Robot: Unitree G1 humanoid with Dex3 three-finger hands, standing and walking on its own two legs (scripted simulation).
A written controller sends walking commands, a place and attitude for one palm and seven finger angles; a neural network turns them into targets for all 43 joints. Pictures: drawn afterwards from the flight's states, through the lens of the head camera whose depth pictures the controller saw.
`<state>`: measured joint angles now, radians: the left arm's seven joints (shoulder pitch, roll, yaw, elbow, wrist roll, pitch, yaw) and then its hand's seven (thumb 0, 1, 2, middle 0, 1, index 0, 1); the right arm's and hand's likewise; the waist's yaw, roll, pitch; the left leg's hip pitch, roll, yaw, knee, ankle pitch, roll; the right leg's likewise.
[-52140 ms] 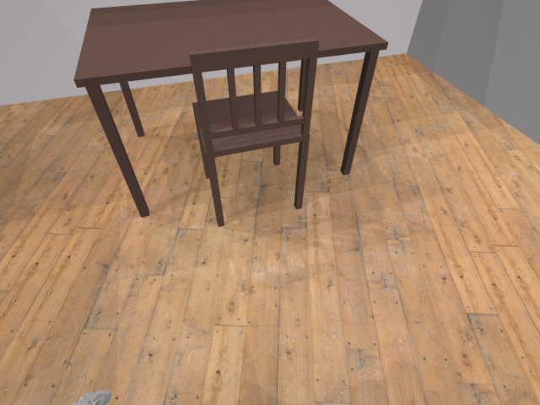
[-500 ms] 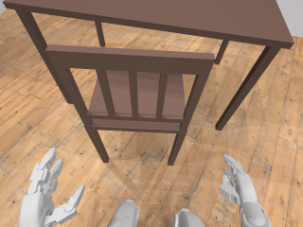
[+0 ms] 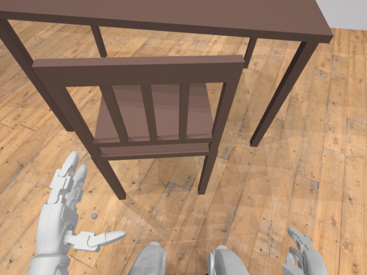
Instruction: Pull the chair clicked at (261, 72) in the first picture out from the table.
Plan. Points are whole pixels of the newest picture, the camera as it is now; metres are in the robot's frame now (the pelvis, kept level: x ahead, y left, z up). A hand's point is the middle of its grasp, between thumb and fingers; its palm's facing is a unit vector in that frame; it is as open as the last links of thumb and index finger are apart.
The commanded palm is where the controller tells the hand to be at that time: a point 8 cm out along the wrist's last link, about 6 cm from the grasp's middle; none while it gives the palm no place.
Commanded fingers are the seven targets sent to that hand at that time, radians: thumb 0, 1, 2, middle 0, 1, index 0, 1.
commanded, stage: raise the hand toward the chair's back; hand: left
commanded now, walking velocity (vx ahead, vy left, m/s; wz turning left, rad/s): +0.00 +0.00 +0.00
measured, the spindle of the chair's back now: (150, 114) +0.51 +0.12 -0.01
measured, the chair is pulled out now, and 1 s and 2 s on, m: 0.18 0.18 0.18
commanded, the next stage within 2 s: aim the fingers beside a spindle in 1.02 s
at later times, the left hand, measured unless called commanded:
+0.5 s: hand (68, 197) +0.25 +0.22 +0.08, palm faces +0.14 -0.99 -0.05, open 16.9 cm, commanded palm +0.23 +0.27 +0.07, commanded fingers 0.00 -0.50 0.30 -0.06 -0.08 -0.06 -0.08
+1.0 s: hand (78, 193) +0.26 +0.21 +0.06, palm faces +0.10 -0.99 -0.05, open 16.9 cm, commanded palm +0.23 +0.27 +0.07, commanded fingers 0.00 -0.50 0.30 -0.06 -0.08 -0.06 -0.08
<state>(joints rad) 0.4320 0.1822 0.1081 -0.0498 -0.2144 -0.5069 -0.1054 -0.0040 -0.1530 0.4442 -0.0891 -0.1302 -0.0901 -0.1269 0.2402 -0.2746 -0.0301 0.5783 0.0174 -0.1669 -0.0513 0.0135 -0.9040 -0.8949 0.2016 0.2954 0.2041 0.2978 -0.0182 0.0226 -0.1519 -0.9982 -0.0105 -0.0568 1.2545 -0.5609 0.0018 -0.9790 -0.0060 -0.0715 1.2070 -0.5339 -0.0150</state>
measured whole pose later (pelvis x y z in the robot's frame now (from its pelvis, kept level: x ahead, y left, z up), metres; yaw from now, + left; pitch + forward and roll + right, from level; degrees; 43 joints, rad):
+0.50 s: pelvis +0.01 +0.01 +0.02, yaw +0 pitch +15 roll -3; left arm 0.35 0.24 0.18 -0.05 -0.25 -0.38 -0.11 -0.02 -0.49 0.30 -0.07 -0.08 -0.07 -0.08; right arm 0.23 -0.22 0.03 0.52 0.01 -0.16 -0.06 0.01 -0.90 -0.89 0.21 0.30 0.21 0.30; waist 0.00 0.01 -0.14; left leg -0.89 -0.01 -0.05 1.16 -0.53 0.02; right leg -0.87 -0.01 -0.06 1.10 -0.49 0.00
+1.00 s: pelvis +0.01 +0.01 +0.02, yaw +0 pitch +16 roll -2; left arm 0.28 0.24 0.20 0.09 -0.26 -0.36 -0.17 -0.02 -0.49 0.30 -0.06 -0.08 -0.06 -0.07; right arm 0.22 -0.25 0.01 0.54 0.02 -0.13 -0.05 0.01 -0.90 -0.89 0.20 0.30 0.21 0.30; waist -0.01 0.03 -0.15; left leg -0.91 -0.01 -0.05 1.16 -0.54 0.02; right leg -0.88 -0.01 -0.06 1.11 -0.50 0.00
